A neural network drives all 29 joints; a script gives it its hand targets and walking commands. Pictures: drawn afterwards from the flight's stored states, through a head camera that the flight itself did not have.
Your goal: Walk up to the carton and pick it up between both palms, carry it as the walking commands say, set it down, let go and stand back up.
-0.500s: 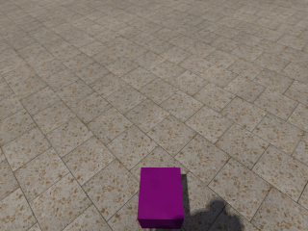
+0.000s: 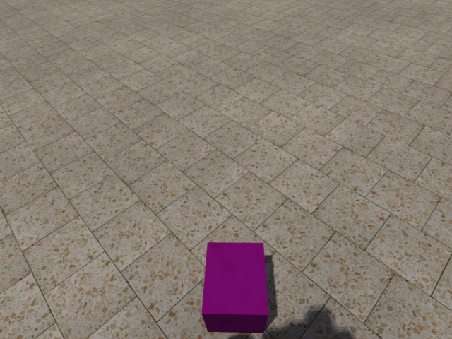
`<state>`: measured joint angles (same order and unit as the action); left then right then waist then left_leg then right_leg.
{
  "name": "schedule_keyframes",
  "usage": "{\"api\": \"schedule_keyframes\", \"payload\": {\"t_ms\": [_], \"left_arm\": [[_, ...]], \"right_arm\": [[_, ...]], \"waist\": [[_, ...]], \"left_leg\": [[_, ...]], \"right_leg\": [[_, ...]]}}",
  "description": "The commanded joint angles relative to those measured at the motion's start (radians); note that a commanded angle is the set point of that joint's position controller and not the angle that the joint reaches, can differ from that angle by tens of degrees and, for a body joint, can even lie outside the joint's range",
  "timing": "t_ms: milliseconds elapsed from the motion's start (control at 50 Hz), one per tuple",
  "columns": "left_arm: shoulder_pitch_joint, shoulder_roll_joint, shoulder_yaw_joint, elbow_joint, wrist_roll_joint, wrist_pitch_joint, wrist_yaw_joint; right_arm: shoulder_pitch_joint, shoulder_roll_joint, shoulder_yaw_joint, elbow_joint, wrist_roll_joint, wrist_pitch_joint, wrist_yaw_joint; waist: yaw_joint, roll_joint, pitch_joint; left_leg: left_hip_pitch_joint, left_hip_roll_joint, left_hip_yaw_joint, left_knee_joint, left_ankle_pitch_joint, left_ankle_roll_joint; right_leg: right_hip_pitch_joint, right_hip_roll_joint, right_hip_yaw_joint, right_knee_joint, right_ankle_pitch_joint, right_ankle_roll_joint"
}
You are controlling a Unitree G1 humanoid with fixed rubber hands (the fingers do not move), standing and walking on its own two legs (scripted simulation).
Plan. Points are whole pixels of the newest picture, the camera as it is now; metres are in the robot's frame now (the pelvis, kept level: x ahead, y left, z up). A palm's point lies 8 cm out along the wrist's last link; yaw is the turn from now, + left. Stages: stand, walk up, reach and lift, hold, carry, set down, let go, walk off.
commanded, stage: walk up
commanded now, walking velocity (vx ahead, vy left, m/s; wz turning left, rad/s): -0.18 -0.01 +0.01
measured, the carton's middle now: (235, 287) +0.43 +0.01 -0.64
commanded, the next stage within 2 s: stand in 0.66 s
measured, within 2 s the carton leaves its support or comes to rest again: neither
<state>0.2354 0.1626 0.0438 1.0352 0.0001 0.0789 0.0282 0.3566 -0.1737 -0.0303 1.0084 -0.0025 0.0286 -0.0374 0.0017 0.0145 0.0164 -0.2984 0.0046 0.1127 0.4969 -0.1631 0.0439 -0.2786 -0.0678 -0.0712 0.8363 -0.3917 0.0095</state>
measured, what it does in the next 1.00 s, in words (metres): steps on the spot: right foot, then left foot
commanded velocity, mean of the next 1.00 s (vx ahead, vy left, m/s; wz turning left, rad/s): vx -0.01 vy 0.00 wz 0.00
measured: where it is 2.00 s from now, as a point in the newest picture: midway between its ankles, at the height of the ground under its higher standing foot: outside the picture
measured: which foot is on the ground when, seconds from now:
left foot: down 0.00-0.10, up 0.12-0.36, down 0.38-1.00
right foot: up 0.00-0.06, down 0.08-1.00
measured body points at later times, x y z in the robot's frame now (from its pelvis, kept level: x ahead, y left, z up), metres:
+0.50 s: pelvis -0.04 -0.01 +0.01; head -0.02 -0.02 +0.46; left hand -0.03 +0.22 -0.14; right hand -0.03 -0.24 -0.15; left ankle -0.04 +0.10 -0.73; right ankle -0.04 -0.12 -0.73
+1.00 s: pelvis -0.04 -0.01 +0.01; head -0.03 -0.02 +0.46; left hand -0.03 +0.21 -0.14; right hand -0.04 -0.24 -0.15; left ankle -0.04 +0.10 -0.73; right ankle -0.04 -0.12 -0.73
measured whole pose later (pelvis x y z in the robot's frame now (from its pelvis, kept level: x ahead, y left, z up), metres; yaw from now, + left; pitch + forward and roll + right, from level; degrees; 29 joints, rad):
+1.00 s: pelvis -0.04 -0.01 +0.01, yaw -1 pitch +0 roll +0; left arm 0.28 0.15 0.01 1.07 0.00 -0.01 0.02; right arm 0.32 -0.16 -0.01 1.01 0.00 0.00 -0.02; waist 0.00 0.01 0.02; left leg -0.20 0.03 0.12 0.43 -0.23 0.01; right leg -0.21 -0.02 -0.08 0.45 -0.23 -0.02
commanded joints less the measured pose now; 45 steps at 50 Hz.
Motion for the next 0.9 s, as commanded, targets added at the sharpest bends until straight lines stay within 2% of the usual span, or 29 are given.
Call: {"api": "schedule_keyframes", "payload": {"t_ms": [0,20,40,60,80,100,120,140,160,180,200,240,260,300,320,340,360,380,400,440,480,580,620,660,740,780,840,880], "left_arm": [[0.099,0.07,0.005,-0.026,0.012,-0.018,-0.002],[0.119,0.071,-0.001,-0.002,0.013,-0.029,-0.003],[0.188,0.056,-0.006,0.02,0.016,-0.042,-0.007],[0.207,0.082,-0.012,0.038,0.019,-0.053,-0.009],[0.193,0.14,-0.004,0.014,0.028,-0.064,-0.008],[0.126,0.192,0.012,-0.006,0.028,-0.062,-0.007],[0.055,0.191,0.0,-0.019,0.03,-0.059,-0.003],[0.005,0.142,-0.022,-0.045,0.024,-0.073,0.003],[-0.026,0.115,-0.03,-0.051,0.02,-0.083,0.006],[-0.01,0.093,-0.032,-0.041,0.016,-0.094,0.006],[0.01,0.075,-0.036,-0.028,0.011,-0.102,0.007],[0.075,0.095,-0.028,-0.003,0.01,-0.111,0.007],[0.108,0.088,-0.029,0.014,0.006,-0.114,0.007],[0.126,0.086,-0.024,0.019,0.0,-0.109,0.007],[0.123,0.094,-0.019,0.017,0.0,-0.105,0.007],[0.116,0.066,-0.021,0.011,-0.001,-0.102,0.007],[0.122,0.061,-0.021,0.015,0.001,-0.099,0.004],[0.114,0.06,-0.015,0.01,0.003,-0.094,0.003],[0.111,0.056,-0.015,0.013,-0.001,-0.089,0.003],[0.097,0.056,-0.014,0.021,0.005,-0.089,0.004],[0.1,0.062,-0.011,0.025,0.003,-0.092,0.002],[0.087,0.065,-0.009,0.026,0.009,-0.09,-0.002],[0.084,0.065,-0.009,0.022,0.012,-0.096,-0.002],[0.092,0.059,-0.013,0.028,0.013,-0.097,0.0],[0.084,0.07,-0.015,0.021,0.011,-0.097,-0.001],[0.085,0.079,-0.015,0.028,0.011,-0.096,-0.001],[0.097,0.075,-0.013,0.028,0.01,-0.098,-0.004],[0.083,0.056,-0.016,0.027,0.011,-0.099,-0.003]], "right_arm": [[-0.106,-0.159,-0.043,-0.079,-0.035,0.0,-0.007],[-0.096,-0.154,-0.04,-0.068,-0.036,0.003,-0.002],[-0.076,-0.157,-0.045,-0.065,-0.031,0.005,0.001],[-0.057,-0.128,-0.034,-0.05,-0.021,0.006,0.005],[-0.056,-0.054,-0.015,-0.059,-0.011,0.007,0.015],[-0.078,-0.044,-0.016,-0.057,-0.015,0.008,0.023],[-0.096,-0.081,-0.019,-0.054,-0.031,0.012,0.025],[-0.059,-0.048,-0.007,-0.035,-0.028,0.015,0.032],[-0.027,-0.025,-0.005,-0.012,-0.03,0.011,0.036],[-0.014,-0.016,-0.004,-0.004,-0.026,0.006,0.035],[-0.014,-0.013,0.0,-0.004,-0.02,0.0,0.034],[-0.048,-0.045,0.003,-0.011,-0.011,-0.019,0.027],[-0.046,-0.029,0.01,-0.013,-0.008,-0.026,0.021],[-0.036,-0.034,0.013,-0.004,0.002,-0.038,0.013],[-0.025,-0.042,0.012,0.005,0.003,-0.045,0.009],[-0.018,-0.039,0.014,0.011,0.002,-0.048,0.005],[0.002,-0.05,0.012,0.022,0.0,-0.047,0.004],[0.023,-0.069,0.011,0.025,-0.001,-0.05,0.003],[0.025,-0.06,0.017,0.029,-0.001,-0.052,0.005],[0.011,-0.057,0.021,0.032,-0.007,-0.049,0.004],[0.001,-0.061,0.021,0.031,-0.007,-0.054,0.004],[0.0,-0.078,0.018,0.027,-0.008,-0.054,0.002],[0.006,-0.09,0.015,0.033,-0.01,-0.055,0.005],[0.006,-0.068,0.016,0.029,-0.01,-0.058,0.007],[0.005,-0.079,0.014,0.034,-0.011,-0.055,0.007],[0.003,-0.076,0.015,0.031,-0.011,-0.058,0.008],[0.023,-0.074,0.016,0.032,-0.012,-0.057,0.008],[0.028,-0.06,0.017,0.036,-0.012,-0.057,0.009]], "waist": [[0.026,0.087,0.113],[0.023,0.086,0.055],[0.037,0.091,-0.016],[0.041,-0.003,-0.018],[0.034,-0.207,-0.004],[0.037,-0.31,0.076],[0.025,-0.23,0.148],[-0.005,-0.187,0.137],[-0.018,-0.192,0.119],[-0.028,-0.175,0.081],[-0.024,-0.187,0.033],[0.008,-0.151,-0.041],[0.01,-0.164,-0.069],[0.004,-0.113,-0.073],[0.008,-0.125,-0.066],[0.008,-0.112,-0.058],[0.007,-0.067,-0.073],[0.008,-0.05,-0.056],[0.009,-0.009,-0.041],[0.007,0.018,0.022],[0.013,0.012,-0.013],[0.01,0.039,0.008],[0.003,0.041,0.001],[-0.005,-0.008,-0.013],[0.0,0.025,-0.006],[-0.002,-0.006,-0.017],[0.003,-0.002,-0.003],[-0.009,0.0,-0.019]], "left_leg": [[-0.12,0.291,-0.288,-0.275,-0.166,0.081],[-0.052,0.264,-0.268,-0.249,-0.222,0.059],[-0.038,0.235,-0.242,-0.243,-0.325,0.031],[-0.082,0.191,-0.208,-0.166,-0.363,0.004],[-0.194,0.081,-0.097,-0.029,-0.338,-0.037],[-0.194,0.002,-0.002,0.123,-0.299,-0.052],[-0.119,0.002,-0.066,0.222,-0.257,-0.044],[-0.07,-0.003,-0.085,0.235,-0.201,-0.044],[-0.043,-0.001,-0.087,0.25,-0.17,-0.042],[-0.031,0.005,-0.104,0.233,-0.152,-0.033],[-0.038,0.003,-0.101,0.19,-0.152,-0.033],[-0.059,-0.004,-0.08,0.067,-0.17,-0.034],[-0.043,0.004,-0.075,0.03,-0.149,-0.032],[0.039,0.045,-0.079,-0.132,-0.031,-0.039],[0.102,0.066,-0.073,-0.17,0.058,-0.042],[0.147,0.098,-0.087,-0.163,0.119,-0.038],[0.186,0.116,-0.097,-0.161,0.13,-0.034],[0.191,0.146,-0.117,-0.166,0.159,-0.026],[0.208,0.156,-0.122,-0.164,0.138,-0.02],[0.141,0.159,-0.141,-0.2,0.133,-0.023],[0.147,0.159,-0.145,-0.2,0.147,-0.012],[0.114,0.157,-0.143,-0.225,-0.003,-0.006],[0.113,0.155,-0.148,-0.219,0.018,-0.01],[0.142,0.152,-0.136,-0.197,0.067,-0.011],[0.119,0.146,-0.134,-0.2,0.024,-0.016],[0.12,0.148,-0.135,-0.2,0.032,-0.015],[0.122,0.14,-0.128,-0.193,0.053,-0.02],[0.123,0.142,-0.126,-0.197,0.023,-0.017]], "right_leg": [[-0.049,0.0,0.068,-0.104,-0.057,-0.002],[-0.01,0.024,0.027,-0.241,-0.021,-0.006],[0.078,0.042,0.002,-0.371,-0.002,-0.019],[0.117,-0.03,0.094,-0.498,-0.059,-0.039],[0.114,-0.187,0.319,-0.645,-0.273,-0.074],[-0.046,-0.296,0.428,-0.777,-0.398,-0.12],[-0.172,-0.28,0.41,-0.799,-0.327,-0.124],[-0.165,-0.231,0.347,-0.781,-0.189,-0.109],[-0.136,-0.184,0.268,-0.742,-0.061,-0.097],[-0.087,-0.148,0.228,-0.709,0.016,-0.084],[0.008,-0.125,0.191,-0.676,0.088,-0.082],[0.196,-0.13,0.163,-0.574,0.372,-0.096],[0.233,-0.138,0.158,-0.542,0.468,-0.097],[0.226,-0.136,0.129,-0.495,0.527,-0.089],[0.191,-0.121,0.107,-0.49,0.511,-0.074],[0.15,-0.106,0.101,-0.489,0.479,-0.062],[0.12,-0.092,0.096,-0.503,0.372,-0.054],[0.072,-0.074,0.083,-0.501,0.289,-0.054],[0.04,-0.058,0.081,-0.509,0.248,-0.046],[0.059,-0.041,0.072,-0.51,0.273,-0.039],[0.094,-0.037,0.058,-0.489,0.285,-0.03],[0.08,-0.04,0.067,-0.496,0.26,-0.033],[0.095,-0.04,0.07,-0.489,0.27,-0.031],[0.084,-0.041,0.074,-0.498,0.291,-0.035],[0.086,-0.046,0.08,-0.5,0.267,-0.033],[0.104,-0.049,0.077,-0.504,0.274,-0.033],[0.094,-0.051,0.08,-0.499,0.285,-0.034],[0.097,-0.044,0.075,-0.5,0.273,-0.032]]}}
